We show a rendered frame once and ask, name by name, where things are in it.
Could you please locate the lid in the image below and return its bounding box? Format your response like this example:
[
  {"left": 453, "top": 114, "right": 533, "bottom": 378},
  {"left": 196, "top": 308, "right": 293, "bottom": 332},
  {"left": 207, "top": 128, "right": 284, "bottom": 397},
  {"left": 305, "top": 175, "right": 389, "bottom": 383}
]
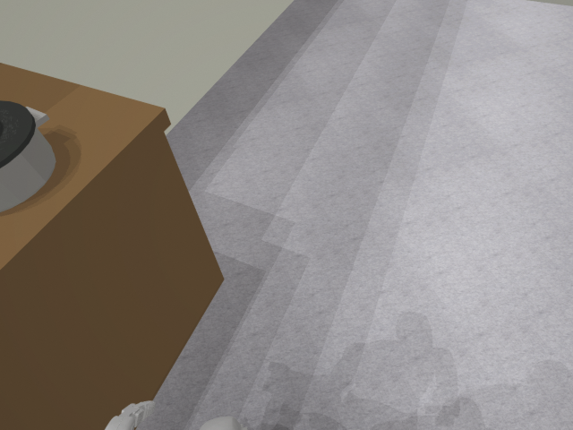
[{"left": 0, "top": 100, "right": 36, "bottom": 168}]

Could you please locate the left robot hand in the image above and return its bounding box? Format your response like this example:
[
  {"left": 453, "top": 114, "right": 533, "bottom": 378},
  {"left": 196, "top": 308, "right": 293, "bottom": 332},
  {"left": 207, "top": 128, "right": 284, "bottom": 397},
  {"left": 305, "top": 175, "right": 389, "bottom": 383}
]
[{"left": 105, "top": 400, "right": 156, "bottom": 430}]

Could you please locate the pot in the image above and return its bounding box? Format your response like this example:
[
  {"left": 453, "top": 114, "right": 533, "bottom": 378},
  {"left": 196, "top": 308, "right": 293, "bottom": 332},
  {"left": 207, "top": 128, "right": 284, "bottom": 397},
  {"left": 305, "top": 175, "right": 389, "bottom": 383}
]
[{"left": 0, "top": 107, "right": 56, "bottom": 212}]

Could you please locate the table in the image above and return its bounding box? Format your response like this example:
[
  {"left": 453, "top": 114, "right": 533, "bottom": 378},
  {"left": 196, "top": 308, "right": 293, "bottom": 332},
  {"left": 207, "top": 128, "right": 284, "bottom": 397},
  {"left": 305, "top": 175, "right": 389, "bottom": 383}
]
[{"left": 0, "top": 63, "right": 224, "bottom": 430}]

